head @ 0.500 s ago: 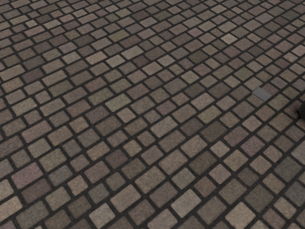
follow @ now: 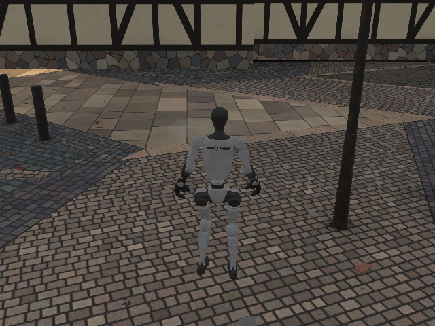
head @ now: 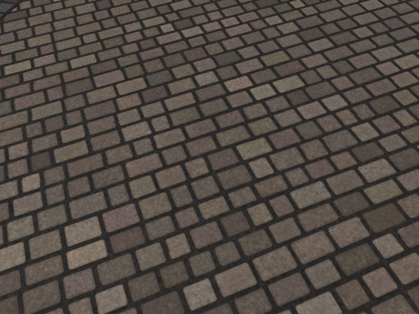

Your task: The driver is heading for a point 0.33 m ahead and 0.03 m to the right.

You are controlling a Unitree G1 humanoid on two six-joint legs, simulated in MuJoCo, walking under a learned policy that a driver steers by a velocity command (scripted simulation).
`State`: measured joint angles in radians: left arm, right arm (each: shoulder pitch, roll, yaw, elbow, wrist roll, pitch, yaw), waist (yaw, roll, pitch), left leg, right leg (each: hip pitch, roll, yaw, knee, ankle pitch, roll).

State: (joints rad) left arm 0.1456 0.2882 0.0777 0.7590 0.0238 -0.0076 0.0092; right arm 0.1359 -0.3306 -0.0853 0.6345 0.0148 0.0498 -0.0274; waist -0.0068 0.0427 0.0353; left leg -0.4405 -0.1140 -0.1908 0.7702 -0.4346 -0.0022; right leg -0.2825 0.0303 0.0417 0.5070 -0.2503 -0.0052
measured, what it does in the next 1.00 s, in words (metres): steps on the spot: left foot, then right foot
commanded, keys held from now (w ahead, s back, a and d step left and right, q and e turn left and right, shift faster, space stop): no key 0.30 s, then e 0.60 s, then q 0.10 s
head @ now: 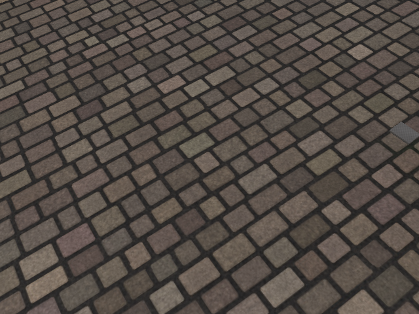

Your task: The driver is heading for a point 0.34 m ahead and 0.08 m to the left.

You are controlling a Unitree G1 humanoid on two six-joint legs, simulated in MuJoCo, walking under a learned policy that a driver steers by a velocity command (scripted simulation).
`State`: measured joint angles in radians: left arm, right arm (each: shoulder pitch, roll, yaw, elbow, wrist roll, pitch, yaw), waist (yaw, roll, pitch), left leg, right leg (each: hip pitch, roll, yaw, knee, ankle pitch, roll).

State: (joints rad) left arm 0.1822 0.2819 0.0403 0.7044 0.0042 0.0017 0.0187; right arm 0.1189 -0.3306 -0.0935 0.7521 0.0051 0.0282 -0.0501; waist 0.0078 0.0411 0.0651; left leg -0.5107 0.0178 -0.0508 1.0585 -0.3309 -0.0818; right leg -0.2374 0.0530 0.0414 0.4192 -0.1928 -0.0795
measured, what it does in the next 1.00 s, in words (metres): walks ahead, turning left: left foot, then right foot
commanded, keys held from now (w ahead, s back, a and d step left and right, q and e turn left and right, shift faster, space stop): q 0.44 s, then w+q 0.28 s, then w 0.12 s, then no key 0.16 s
